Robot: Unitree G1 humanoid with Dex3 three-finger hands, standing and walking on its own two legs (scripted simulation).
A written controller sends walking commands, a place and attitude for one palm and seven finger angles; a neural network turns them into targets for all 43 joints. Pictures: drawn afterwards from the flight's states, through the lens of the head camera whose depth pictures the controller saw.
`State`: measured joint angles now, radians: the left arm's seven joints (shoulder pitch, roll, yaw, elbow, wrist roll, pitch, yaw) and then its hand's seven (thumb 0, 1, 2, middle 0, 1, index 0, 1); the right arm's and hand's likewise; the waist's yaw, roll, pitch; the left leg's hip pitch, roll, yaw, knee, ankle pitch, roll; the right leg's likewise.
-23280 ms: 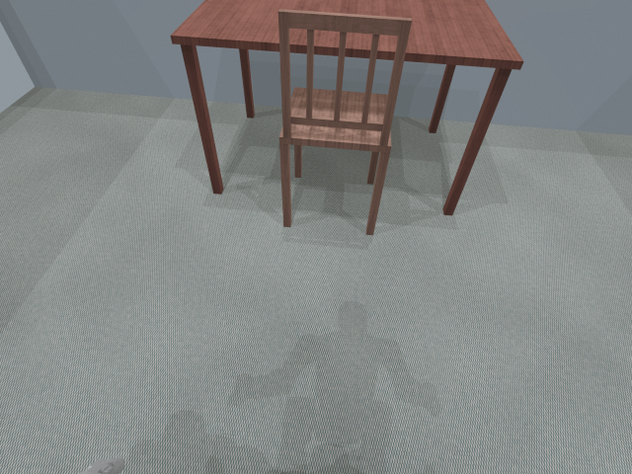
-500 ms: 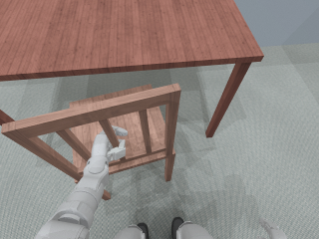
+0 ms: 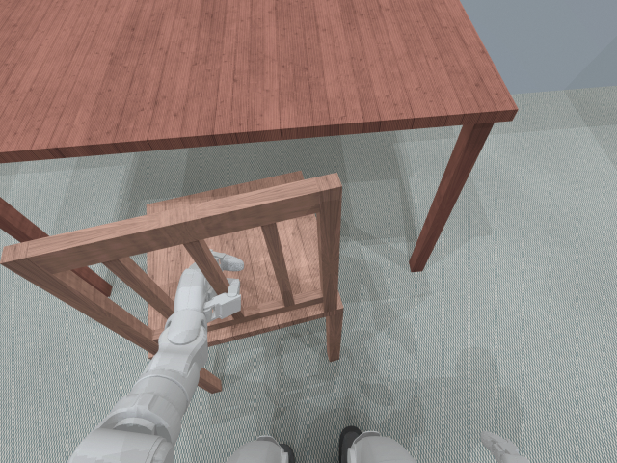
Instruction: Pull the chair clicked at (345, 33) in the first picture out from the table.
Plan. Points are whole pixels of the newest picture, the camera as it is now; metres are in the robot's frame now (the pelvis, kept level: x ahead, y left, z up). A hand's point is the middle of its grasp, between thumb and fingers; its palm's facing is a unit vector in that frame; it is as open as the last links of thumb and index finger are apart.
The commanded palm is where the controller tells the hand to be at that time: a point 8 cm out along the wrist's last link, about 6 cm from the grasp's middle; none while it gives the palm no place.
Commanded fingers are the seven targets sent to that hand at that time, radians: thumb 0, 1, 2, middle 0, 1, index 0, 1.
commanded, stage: step backward, pulling the chair out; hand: left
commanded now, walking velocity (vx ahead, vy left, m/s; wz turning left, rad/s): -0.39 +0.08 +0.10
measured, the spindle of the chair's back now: (219, 282) +0.37 +0.14 -0.06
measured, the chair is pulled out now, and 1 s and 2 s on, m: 0.14 0.15 0.15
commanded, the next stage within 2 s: stop walking, hand still on the chair in 1.88 s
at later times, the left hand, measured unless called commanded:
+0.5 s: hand (232, 305) +0.33 +0.12 -0.07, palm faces +0.00 -0.98 -0.18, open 5.3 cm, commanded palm +0.32 +0.17 -0.05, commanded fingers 0.00 0.90 0.90 -0.50 -1.45 -0.50 -1.45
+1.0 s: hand (232, 305) +0.33 +0.12 -0.06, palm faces -0.03 -0.98 -0.18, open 5.2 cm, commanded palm +0.32 +0.17 -0.05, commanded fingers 0.00 0.90 0.90 -0.50 -1.45 -0.50 -1.45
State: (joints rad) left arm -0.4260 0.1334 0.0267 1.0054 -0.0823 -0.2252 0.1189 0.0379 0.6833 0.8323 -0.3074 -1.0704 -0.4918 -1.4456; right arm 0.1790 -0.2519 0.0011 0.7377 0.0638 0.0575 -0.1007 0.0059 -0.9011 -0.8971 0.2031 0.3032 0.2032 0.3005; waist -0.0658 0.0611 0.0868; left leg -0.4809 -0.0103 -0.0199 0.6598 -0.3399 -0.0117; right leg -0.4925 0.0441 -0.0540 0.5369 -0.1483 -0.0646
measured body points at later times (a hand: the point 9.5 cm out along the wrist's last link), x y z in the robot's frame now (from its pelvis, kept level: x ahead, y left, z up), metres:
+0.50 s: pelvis -0.02 +0.01 +0.00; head +0.07 -0.01 +0.44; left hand +0.33 +0.17 -0.05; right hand +0.08 -0.24 -0.14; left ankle -0.01 +0.12 -0.73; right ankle +0.08 -0.08 -0.73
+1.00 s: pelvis -0.01 +0.01 +0.00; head +0.07 +0.00 +0.45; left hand +0.33 +0.17 -0.05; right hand +0.08 -0.25 -0.13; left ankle -0.01 +0.12 -0.73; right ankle +0.08 -0.08 -0.73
